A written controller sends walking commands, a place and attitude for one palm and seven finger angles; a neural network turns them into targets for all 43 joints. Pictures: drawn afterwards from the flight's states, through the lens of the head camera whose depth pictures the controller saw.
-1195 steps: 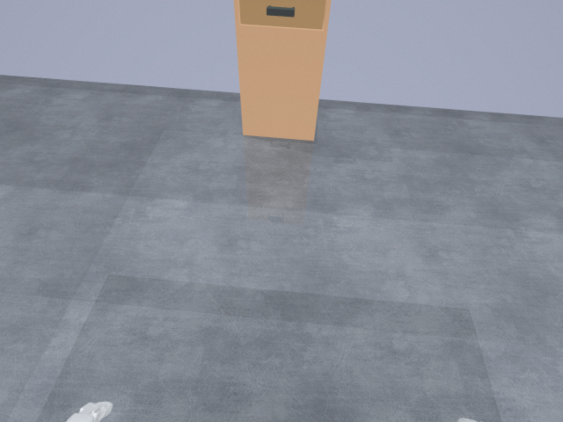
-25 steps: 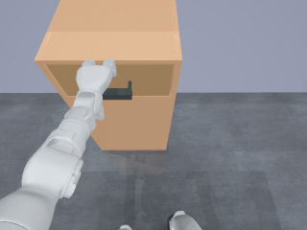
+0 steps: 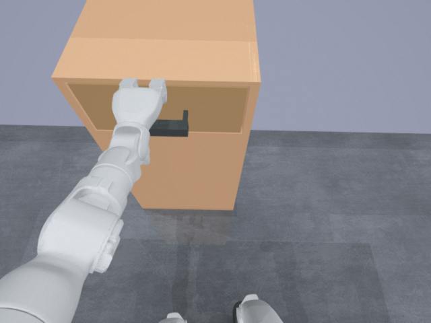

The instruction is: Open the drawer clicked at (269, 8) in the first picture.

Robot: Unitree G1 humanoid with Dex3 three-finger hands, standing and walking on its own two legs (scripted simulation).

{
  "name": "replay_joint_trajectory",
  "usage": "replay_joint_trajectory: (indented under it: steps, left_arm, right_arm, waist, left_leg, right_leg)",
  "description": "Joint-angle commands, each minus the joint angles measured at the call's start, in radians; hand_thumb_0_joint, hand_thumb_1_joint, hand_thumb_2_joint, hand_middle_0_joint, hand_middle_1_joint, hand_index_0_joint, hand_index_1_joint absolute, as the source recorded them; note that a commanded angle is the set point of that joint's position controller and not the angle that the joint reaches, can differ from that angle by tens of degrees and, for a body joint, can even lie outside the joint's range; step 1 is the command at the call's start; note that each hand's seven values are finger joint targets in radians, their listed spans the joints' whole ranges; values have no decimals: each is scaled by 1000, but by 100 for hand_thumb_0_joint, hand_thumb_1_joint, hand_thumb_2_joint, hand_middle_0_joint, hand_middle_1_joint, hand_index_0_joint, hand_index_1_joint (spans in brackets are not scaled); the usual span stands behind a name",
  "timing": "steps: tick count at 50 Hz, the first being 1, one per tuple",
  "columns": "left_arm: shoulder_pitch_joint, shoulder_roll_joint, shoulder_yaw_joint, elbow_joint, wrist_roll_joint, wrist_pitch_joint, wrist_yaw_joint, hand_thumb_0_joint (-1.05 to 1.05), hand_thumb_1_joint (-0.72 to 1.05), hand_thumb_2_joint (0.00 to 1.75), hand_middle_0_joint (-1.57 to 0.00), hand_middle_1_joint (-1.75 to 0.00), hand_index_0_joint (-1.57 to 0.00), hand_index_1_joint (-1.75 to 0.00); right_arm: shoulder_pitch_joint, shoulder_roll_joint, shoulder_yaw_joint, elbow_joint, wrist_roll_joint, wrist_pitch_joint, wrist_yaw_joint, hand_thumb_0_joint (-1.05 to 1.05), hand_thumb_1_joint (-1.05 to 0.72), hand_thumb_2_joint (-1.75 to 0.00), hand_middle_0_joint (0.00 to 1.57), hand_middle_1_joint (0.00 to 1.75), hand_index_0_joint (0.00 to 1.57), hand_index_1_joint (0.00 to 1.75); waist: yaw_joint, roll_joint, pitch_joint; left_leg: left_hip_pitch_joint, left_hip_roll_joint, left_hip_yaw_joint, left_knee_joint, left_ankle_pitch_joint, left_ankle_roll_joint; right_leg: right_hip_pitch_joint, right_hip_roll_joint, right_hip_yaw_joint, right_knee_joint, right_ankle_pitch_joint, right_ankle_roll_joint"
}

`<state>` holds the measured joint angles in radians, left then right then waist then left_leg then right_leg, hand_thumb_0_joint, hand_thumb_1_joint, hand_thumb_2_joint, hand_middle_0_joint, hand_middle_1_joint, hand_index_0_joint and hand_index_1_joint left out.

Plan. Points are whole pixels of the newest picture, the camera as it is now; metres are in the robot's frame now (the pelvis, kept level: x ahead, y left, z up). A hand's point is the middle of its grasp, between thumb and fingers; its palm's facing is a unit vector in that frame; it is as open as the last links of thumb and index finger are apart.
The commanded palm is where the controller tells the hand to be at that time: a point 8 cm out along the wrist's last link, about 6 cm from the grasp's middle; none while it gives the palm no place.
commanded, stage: lower the fingers behind the handle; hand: left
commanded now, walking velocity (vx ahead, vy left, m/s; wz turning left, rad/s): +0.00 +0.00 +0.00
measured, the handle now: (162, 120) +0.55 +0.08 -0.03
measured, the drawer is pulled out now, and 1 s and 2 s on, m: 0.00 0.00 0.00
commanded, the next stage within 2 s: lift the fingers back up to retry in 1.20 s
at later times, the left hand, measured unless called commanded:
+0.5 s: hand (146, 123) +0.51 +0.10 +0.02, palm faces +0.04 +0.01 -1.00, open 13.5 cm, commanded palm +0.51 +0.11 +0.04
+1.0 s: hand (147, 124) +0.51 +0.10 +0.02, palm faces +0.06 +0.04 -1.00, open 13.7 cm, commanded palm +0.50 +0.10 +0.02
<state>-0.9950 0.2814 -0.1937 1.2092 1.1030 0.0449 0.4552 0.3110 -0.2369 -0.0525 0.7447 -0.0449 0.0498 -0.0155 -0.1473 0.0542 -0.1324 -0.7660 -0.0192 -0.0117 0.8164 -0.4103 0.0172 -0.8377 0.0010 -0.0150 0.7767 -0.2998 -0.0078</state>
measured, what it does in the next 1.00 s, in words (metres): lowers itself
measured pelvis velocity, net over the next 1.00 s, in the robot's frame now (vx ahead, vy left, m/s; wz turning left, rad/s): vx -0.07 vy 0.01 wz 0.00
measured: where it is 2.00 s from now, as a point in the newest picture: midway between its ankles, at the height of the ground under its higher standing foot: outside the picture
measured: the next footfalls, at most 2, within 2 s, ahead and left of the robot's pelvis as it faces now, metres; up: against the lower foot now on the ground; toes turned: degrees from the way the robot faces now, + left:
none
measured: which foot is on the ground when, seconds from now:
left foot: down 0.00-1.00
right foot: down 0.00-1.00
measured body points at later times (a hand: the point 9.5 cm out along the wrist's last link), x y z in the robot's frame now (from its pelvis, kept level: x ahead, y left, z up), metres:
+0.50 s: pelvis -0.04 +0.00 -0.03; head +0.09 +0.00 +0.41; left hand +0.50 +0.10 +0.07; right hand -0.04 -0.27 -0.15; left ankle -0.02 +0.11 -0.70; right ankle +0.03 -0.12 -0.70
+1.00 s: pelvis -0.07 +0.01 -0.06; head +0.07 +0.00 +0.37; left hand +0.50 +0.10 +0.07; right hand -0.08 -0.26 -0.18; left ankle -0.02 +0.11 -0.70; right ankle +0.03 -0.12 -0.70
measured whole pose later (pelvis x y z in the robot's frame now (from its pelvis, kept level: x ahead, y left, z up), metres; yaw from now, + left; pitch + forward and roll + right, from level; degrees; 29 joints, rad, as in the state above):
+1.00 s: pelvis -0.07 +0.01 -0.06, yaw +0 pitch +26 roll +0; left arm -1.27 0.38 -0.21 1.30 1.10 0.16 0.38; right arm 0.34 -0.26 0.01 0.70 -0.02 0.01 -0.04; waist -0.24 0.05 -0.15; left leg -1.14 -0.03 0.00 1.12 -0.43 0.03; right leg -1.20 -0.01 0.00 1.05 -0.30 0.00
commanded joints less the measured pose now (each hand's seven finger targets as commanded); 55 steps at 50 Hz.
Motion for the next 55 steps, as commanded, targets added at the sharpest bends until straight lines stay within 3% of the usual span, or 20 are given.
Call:
replay_joint_trajectory:
  steps: [1, 5, 7, 9, 12, 15, 16, 20, 22, 26, 28, 32, 34, 36, 37, 41, 45, 51, 52, 55]
  left_arm:
    - [-567, 143, 26, -172, 7, 20, 31, 0, -50, 30, -30, -120, -30, -120]
    - [-577, 156, 33, -122, 8, 35, 26, 0, -50, 30, -30, -120, -30, -120]
    - [-579, 187, 47, -109, 12, 42, 25, 0, -50, 30, -30, -120, -30, -120]
    - [-579, 181, 37, -90, 13, 53, 21, 0, -50, 30, -30, -120, -30, -120]
    - [-586, 231, 60, -68, 15, 60, 14, 0, -50, 30, -30, -120, -30, -120]
    - [-587, 189, 30, -53, 15, 67, 4, 0, -50, 30, -30, -120, -30, -120]
    - [-579, 211, 41, -35, 16, 70, 3, 0, -50, 30, -30, -120, -30, -120]
    - [-609, 181, 15, -20, 19, 78, -7, 0, -50, 30, -30, -120, -30, -120]
    - [-601, 179, 10, -4, 20, 82, -12, 0, -50, 30, -30, -120, -30, -120]
    - [-626, 219, 17, 22, 23, 95, -25, 0, -50, 30, -30, -120, -30, -120]
    - [-618, 189, -6, 42, 25, 107, -33, 0, -50, 30, -30, -120, -30, -120]
    - [-640, 174, -17, 37, 19, 116, -47, 0, -50, 30, -30, -120, -30, -120]
    - [-627, 216, 6, 53, 19, 125, -56, 0, -50, 30, -30, -120, -30, -120]
    - [-645, 179, -25, 44, 14, 123, -69, 0, -50, 30, -30, -120, -30, -120]
    - [-637, 204, -8, 58, 17, 128, -74, 0, -50, 30, -30, -120, -30, -120]
    - [-651, 192, -26, 46, 15, 128, -91, 0, -50, 30, -30, -120, -30, -120]
    - [-660, 219, -9, 37, 9, 131, -108, 0, -50, 30, -30, -120, -30, -120]
    - [-655, 202, -26, 27, 5, 123, -126, 0, -50, 30, -30, -120, -30, -120]
    - [-657, 226, -11, 26, 2, 123, -130, 0, -50, 30, -30, -120, -30, -120]
    - [-662, 249, 4, 27, 0, 117, -133, 0, -50, 30, -30, -120, -30, -120]
  right_arm:
    - [154, -147, -45, -39, -3, -14, -10, 0, -90, -90, 20, 30, 20, 30]
    - [151, -154, -40, -39, 1, -19, -12, 0, -90, -90, 20, 30, 20, 30]
    - [156, -159, -37, -36, 0, -22, -12, 0, -90, -90, 20, 30, 20, 30]
    - [161, -159, -34, -40, -2, -24, -13, 0, -90, -90, 20, 30, 20, 30]
    - [163, -166, -27, -43, 0, -27, -19, 0, -90, -90, 20, 30, 20, 30]
    - [166, -163, -28, -48, 2, -32, -17, 0, -90, -90, 20, 30, 20, 30]
    - [168, -169, -23, -50, 2, -34, -19, 0, -90, -90, 20, 30, 20, 30]
    - [175, -173, -24, -54, 3, -42, -19, 0, -90, -90, 20, 30, 20, 30]
    - [180, -175, -22, -56, 3, -45, -19, 0, -90, -90, 20, 30, 20, 30]
    - [182, -184, -14, -60, 5, -49, -28, 0, -90, -90, 20, 30, 20, 30]
    - [182, -185, -11, -62, 7, -50, -30, 0, -90, -90, 20, 30, 20, 30]
    - [190, -189, -12, -65, 8, -53, -28, 0, -90, -90, 20, 30, 20, 30]
    - [190, -195, -8, -68, 9, -51, -33, 0, -90, -90, 20, 30, 20, 30]
    - [188, -191, -6, -73, 12, -53, -36, 0, -90, -90, 20, 30, 20, 30]
    - [190, -197, -5, -69, 15, -50, -35, 0, -90, -90, 20, 30, 20, 30]
    - [187, -198, -1, -80, 16, -52, -41, 0, -90, -90, 20, 30, 20, 30]
    - [192, -200, 0, -85, 20, -51, -42, 0, -90, -90, 20, 30, 20, 30]
    - [198, -195, 5, -93, 22, -51, -45, 0, -90, -90, 20, 30, 20, 30]
    - [197, -199, 4, -91, 25, -50, -43, 0, -90, -90, 20, 30, 20, 30]
    - [199, -200, 7, -94, 25, -49, -47, 0, -90, -90, 20, 30, 20, 30]
  waist:
    - [-79, -7, -445]
    - [-92, -54, -402]
    - [-89, -24, -401]
    - [-100, -48, -398]
    - [-98, -46, -397]
    - [-109, -24, -381]
    - [-106, -29, -372]
    - [-127, -24, -364]
    - [-124, -20, -374]
    - [-138, -23, -352]
    - [-145, -14, -321]
    - [-154, 2, -354]
    - [-153, -19, -354]
    - [-161, -11, -340]
    - [-159, -13, -334]
    - [-168, -14, -340]
    - [-172, -27, -352]
    - [-165, -1, -357]
    - [-163, -2, -354]
    - [-171, -50, -351]
  left_leg:
    - [183, -19, 5, -60, 285, 12]
    - [111, -22, 5, -56, 194, 18]
    - [90, -22, 9, -48, 168, 19]
    - [65, -23, 12, -41, 145, 22]
    - [16, -26, 13, -29, 106, 25]
    - [16, -24, 12, -22, 89, 24]
    - [-6, -23, 12, -20, 63, 24]
    - [-26, -21, 5, -5, 19, 26]
    - [-47, -20, 5, 5, -4, 27]
    - [-108, -19, 7, 18, -72, 30]
    - [-118, -16, 4, 22, -95, 29]
    - [-123, -12, -3, 42, -112, 31]
    - [-156, -11, -1, 52, -125, 32]
    - [-163, -11, -6, 54, -151, 33]
    - [-169, -7, -13, 55, -159, 33]
    - [-194, -7, -12, 73, -174, 36]
    - [-200, -4, -15, 81, -183, 37]
    - [-209, -5, -20, 88, -196, 37]
    - [-222, -4, -16, 92, -209, 37]
    - [-240, -5, -15, 96, -202, 41]
  right_leg:
    - [233, 43, -6, -54, 216, -27]
    - [207, 41, -3, -54, 142, -24]
    - [191, 38, 0, -44, 119, -24]
    - [189, 37, 2, -43, 104, -20]
    - [181, 34, 9, -31, 73, -18]
    - [136, 37, 0, -24, 45, -22]
    - [128, 34, 0, -20, 21, -19]
    - [68, 35, -4, -5, -23, -22]
    - [54, 34, -4, 6, -43, -21]
    - [19, 28, 0, 20, -101, -18]
    - [-22, 29, -7, 29, -121, -19]
    - [-59, 27, -10, 53, -132, -20]
    - [-50, 26, -7, 61, -147, -18]
    - [-80, 25, -11, 66, -169, -18]
    - [-96, 26, -13, 77, -174, -19]
    - [-113, 24, -11, 91, -194, -16]
    - [-113, 24, -11, 100, -199, -15]
    - [-128, 23, -15, 112, -210, -14]
    - [-128, 23, -10, 112, -219, -14]
    - [-110, 24, -7, 107, -222, -12]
